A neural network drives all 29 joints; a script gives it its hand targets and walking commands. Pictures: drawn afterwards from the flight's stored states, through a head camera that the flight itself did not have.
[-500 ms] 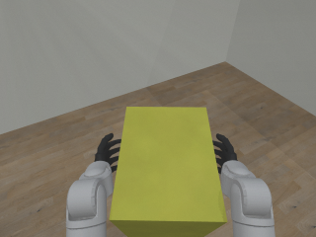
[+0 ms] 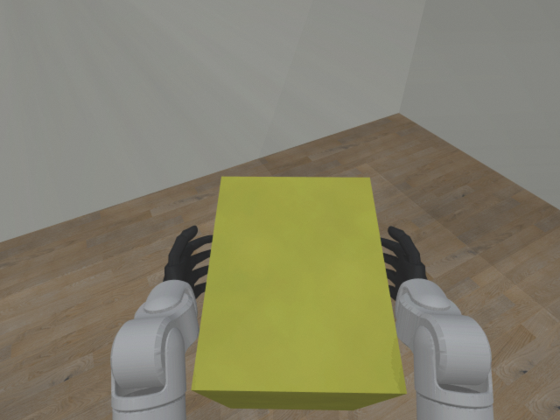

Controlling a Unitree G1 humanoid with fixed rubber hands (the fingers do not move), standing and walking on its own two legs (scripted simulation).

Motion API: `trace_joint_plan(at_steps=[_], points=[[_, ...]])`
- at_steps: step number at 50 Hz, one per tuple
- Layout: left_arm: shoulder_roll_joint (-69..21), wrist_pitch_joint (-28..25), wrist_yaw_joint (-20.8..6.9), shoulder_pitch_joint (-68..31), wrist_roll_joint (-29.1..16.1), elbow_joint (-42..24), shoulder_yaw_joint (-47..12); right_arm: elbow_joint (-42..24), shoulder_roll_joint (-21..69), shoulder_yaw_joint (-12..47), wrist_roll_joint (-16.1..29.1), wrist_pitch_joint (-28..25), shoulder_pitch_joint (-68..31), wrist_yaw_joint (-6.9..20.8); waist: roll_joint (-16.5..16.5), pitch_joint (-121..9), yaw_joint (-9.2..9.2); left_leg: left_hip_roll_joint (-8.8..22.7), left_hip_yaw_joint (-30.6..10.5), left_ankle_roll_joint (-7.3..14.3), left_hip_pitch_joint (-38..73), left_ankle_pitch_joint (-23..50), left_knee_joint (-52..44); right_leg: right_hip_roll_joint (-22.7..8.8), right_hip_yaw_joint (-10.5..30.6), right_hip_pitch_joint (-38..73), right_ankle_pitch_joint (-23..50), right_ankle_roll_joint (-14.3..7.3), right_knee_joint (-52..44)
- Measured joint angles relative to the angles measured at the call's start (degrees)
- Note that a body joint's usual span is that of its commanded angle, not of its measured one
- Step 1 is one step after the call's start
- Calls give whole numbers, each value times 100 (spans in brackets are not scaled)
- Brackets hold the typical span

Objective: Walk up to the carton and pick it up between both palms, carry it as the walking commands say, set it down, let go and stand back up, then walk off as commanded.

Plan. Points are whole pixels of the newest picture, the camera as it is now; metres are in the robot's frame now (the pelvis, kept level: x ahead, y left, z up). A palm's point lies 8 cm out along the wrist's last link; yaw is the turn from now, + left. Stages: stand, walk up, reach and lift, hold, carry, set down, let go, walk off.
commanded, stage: carry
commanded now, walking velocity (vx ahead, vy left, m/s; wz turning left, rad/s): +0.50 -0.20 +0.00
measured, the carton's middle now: (293, 304) +0.29 -0.01 +0.04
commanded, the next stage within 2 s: none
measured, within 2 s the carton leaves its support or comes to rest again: neither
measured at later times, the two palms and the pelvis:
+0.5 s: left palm (209, 267) +0.32 +0.11 +0.09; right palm (411, 272) +0.30 -0.17 +0.09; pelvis +0.04 -0.01 -0.01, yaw -3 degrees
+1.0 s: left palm (307, 265) +0.31 -0.03 +0.10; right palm (529, 317) +0.23 -0.30 +0.08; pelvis +0.02 -0.09 +0.00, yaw -15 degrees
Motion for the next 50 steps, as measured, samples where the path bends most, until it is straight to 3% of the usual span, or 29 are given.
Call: trace_joint_plan(at_steps=[4,12,18,21,24,26,29,32,40,44,45,47,50], points=[[0,283,15,6,120,60,1,203,-1,2,2,169,2,14,-31,-165,1,10,0,0,-1,-155,121,7,0,79,34,0,-69],[1,337,13,9,157,118,0,285,-1,2,1,200,0,20,-36,41,-1,112,-7,-39,2,-496,452,50,-2,-67,-198,0,401],[1,289,13,10,85,-16,-6,89,0,5,1,199,11,22,-27,272,3,397,9,-162,-156,-643,1012,250,2,-99,-77,-91,171],[-2,269,13,9,71,-38,-14,33,-3,5,1,199,15,22,-90,278,1,407,9,-180,-372,-1420,1641,257,45,-95,-101,-154,164],[-5,263,13,8,70,-45,-27,4,-6,4,1,193,34,22,-83,282,-6,412,-1,-181,-348,-1414,1337,263,107,-141,-102,-155,213],[-4,251,13,1,70,-95,-31,-35,-2,7,1,166,33,27,-82,297,-7,485,9,-190,-197,-380,804,269,120,-395,-136,-154,697],[3,244,16,53,87,-94,-31,43,0,24,2,139,33,42,-86,335,-9,603,153,-204,-141,-589,830,270,116,-1103,-789,-154,2137],[6,245,16,46,88,-121,-34,17,2,24,1,138,32,50,-97,329,-2,793,243,-272,-39,-585,602,263,128,-1547,-824,-154,2590],[5,252,28,31,87,-237,-52,-84,0,26,1,123,34,74,-99,311,3,1226,433,-586,63,-542,607,143,134,-1578,-437,-154,1814],[3,258,29,19,87,-262,-54,-114,-2,29,1,123,38,73,-75,318,3,1418,552,-811,30,-805,1126,160,134,-1086,532,-120,642],[0,272,29,21,87,-205,-55,-72,-10,29,1,125,72,73,-36,351,1,1457,532,-823,-26,-1179,1422,205,137,-1100,620,-118,737],[1,328,30,44,95,-98,-62,17,-13,33,1,153,141,70,-64,397,10,1276,462,-825,-299,-1918,2313,214,204,-1112,549,-195,754],[-1,342,29,54,99,-101,-64,9,-14,35,1,176,139,66,-60,405,5,871,446,-824,-605,-2012,3094,219,372,-1115,723,-270,407]])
